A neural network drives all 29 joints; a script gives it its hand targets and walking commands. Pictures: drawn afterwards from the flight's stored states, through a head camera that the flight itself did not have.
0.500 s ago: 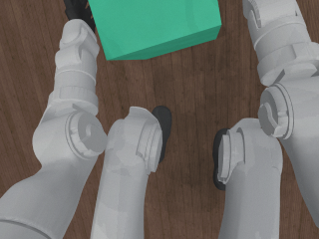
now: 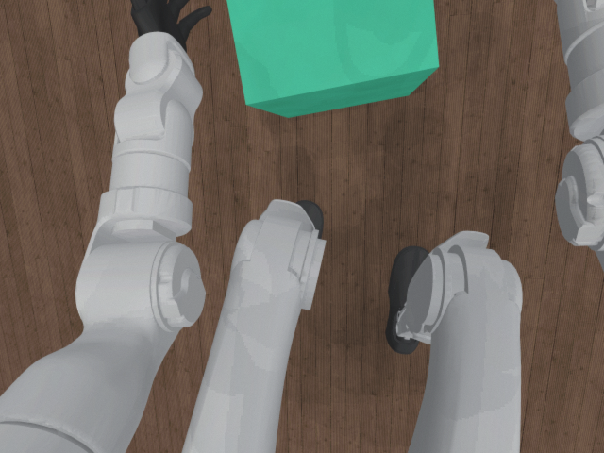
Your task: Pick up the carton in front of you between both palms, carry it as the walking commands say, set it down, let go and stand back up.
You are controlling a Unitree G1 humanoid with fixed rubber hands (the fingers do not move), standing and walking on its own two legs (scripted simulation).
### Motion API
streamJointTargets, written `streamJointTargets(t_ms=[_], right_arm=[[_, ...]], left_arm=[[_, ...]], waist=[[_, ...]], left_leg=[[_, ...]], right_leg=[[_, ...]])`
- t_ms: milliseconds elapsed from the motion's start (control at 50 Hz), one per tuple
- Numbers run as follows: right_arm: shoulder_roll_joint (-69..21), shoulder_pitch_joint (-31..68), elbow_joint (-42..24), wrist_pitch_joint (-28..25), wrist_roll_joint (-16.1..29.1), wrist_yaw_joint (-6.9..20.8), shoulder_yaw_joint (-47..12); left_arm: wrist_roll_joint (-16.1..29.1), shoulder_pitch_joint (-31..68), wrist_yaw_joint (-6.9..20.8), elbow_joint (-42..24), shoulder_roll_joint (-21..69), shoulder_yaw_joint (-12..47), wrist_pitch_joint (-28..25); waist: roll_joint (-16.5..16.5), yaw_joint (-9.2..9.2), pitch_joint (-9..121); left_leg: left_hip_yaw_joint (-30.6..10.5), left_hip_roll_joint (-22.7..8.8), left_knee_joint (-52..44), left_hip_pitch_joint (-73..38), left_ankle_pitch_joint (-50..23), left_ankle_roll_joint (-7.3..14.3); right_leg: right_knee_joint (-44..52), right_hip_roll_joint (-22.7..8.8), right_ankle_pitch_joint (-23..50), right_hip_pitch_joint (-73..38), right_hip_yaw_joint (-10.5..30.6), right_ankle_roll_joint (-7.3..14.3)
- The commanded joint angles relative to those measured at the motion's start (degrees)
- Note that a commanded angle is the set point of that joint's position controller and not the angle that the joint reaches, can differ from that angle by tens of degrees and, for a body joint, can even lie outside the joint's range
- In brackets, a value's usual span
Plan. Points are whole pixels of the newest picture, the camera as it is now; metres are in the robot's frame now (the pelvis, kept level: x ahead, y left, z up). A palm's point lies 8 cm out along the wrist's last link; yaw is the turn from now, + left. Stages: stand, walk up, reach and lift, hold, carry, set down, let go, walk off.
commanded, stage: set down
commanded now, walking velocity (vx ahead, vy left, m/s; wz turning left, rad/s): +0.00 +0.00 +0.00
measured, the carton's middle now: (332, 23) +0.55 +0.08 -0.29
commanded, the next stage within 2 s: let go in 0.72 s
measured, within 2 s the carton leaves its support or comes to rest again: neither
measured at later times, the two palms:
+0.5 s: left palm out of the picture +0.49 +0.24 +0.03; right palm out of the picture +0.61 -0.13 +0.03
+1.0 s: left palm out of the picture +0.45 +0.22 +0.15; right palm out of the picture +0.55 -0.16 +0.15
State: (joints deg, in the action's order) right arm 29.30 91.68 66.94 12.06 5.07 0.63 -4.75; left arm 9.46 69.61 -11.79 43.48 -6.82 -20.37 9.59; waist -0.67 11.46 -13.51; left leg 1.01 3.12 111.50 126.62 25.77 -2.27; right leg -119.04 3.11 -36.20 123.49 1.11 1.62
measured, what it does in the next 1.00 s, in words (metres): rises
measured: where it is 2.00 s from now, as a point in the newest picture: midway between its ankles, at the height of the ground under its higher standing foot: (348, 293)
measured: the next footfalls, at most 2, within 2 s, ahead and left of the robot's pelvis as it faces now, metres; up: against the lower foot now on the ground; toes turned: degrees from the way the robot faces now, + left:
none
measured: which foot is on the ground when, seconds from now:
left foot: down 0.00-1.00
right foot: down 0.00-1.00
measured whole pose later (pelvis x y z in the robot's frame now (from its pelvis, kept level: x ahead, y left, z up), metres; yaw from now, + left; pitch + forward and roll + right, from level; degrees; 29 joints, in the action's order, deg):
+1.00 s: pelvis +0.06 +0.00 +0.25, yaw -5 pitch +43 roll +0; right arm 14.3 55.3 49.0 10.8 -8.4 -1.5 13.0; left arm -4.0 36.6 0.0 31.0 -2.5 -19.5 8.8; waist -1.7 9.6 6.2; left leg -0.9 0.5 55.3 83.4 14.5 -0.6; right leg -58.5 4.5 -20.1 80.9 3.0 0.5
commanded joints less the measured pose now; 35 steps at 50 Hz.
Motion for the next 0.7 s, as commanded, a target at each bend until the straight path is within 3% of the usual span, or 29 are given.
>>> streamJointTargets(t_ms=[0, 220, 360, 680], right_arm=[[6.75, 16.82, -5.73, -0.96, -0.96, 0.52, 3.22], [4.96, 12.89, -8.16, -0.13, -3.1, 2.99, 4.45], [4.16, 10.93, -11.43, 1.5, -5.22, 3.08, 6.01], [1.16, 4.2, -11.18, 1.6, -7.85, 4.55, 9.89]], left_arm=[[-0.65, 9.73, -0.44, -7.96, -5.04, 0.34, 0.18], [-3.46, 3.48, 0.03, -12.47, -3.6, -1.9, 1.95], [-3.83, 0.36, 1.02, -15.37, -3.43, -2.9, 3.15], [-7.03, -5.58, 3.94, -15.7, -1.92, -4.73, 2.92]], waist=[[-7.83, 2.28, 69.5], [-11.83, 4.15, 73.62], [-14.14, 3.9, 76.71], [-12.78, 4.25, 72.08]], left_leg=[[4.08, 0.01, -9.84, -43.32, -18.67, -2.21], [4.45, 0.8, -20.65, -45.94, -21.93, -2.38], [5.05, 0.98, -27.34, -47.99, -23.68, -2.36], [4.75, 0.47, -44.82, -55.74, -27.08, -2.44]], right_leg=[[15.31, 0.18, 10.96, -27.43, -0.55, 1.17], [25.48, 1.3, 16.25, -36.77, -0.56, -0.06], [32.43, 1.6, 20.78, -46.36, -0.43, -1.06], [50.83, 1.54, 28.15, -62.42, 1.58, -1.58]])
